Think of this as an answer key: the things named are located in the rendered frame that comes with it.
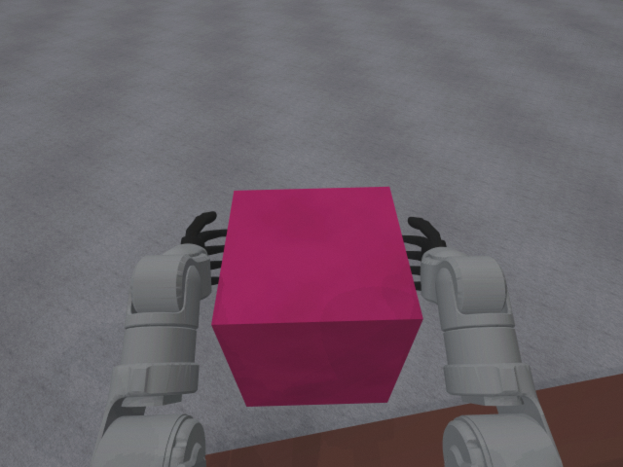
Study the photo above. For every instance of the right robot forearm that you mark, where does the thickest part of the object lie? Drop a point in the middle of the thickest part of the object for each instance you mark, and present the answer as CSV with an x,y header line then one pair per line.
x,y
484,361

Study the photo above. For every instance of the left robot hand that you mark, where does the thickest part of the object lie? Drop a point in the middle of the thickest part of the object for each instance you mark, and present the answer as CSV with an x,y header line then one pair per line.
x,y
194,236

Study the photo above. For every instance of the right robot upper arm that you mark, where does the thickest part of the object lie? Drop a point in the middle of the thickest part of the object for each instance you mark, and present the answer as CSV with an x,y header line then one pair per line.
x,y
497,440

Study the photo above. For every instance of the right robot hand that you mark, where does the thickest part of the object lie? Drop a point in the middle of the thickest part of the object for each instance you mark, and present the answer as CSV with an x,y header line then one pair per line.
x,y
433,240

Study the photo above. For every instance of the left robot upper arm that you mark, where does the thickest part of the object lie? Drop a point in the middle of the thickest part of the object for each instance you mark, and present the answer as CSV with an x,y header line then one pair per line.
x,y
160,440

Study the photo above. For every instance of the left robot forearm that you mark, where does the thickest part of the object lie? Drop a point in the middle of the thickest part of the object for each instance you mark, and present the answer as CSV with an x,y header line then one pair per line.
x,y
158,354

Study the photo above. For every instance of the carton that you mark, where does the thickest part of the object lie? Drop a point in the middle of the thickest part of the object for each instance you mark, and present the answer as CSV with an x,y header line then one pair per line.
x,y
316,303

